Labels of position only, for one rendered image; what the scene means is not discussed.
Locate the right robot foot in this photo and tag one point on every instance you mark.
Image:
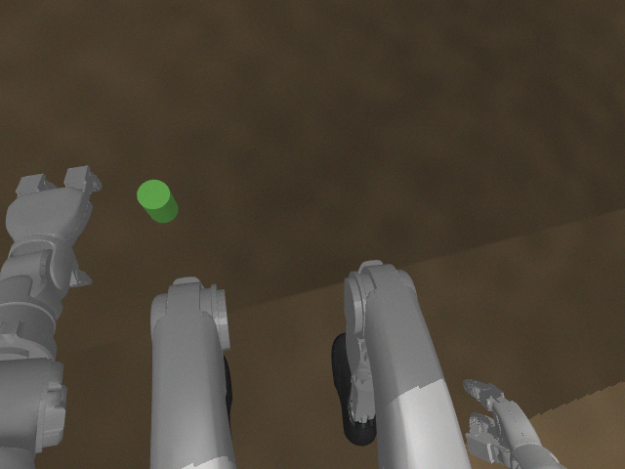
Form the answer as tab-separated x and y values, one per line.
360	434

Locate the right robot arm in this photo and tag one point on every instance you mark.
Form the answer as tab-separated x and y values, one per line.
533	457

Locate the left robot arm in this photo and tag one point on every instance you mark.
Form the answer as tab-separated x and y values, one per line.
33	281

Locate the right robot hand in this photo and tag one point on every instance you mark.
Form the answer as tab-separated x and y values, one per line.
493	439

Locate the left robot hand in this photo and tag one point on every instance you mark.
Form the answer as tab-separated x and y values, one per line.
43	209

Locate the can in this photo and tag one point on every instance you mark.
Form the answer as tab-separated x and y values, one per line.
157	200

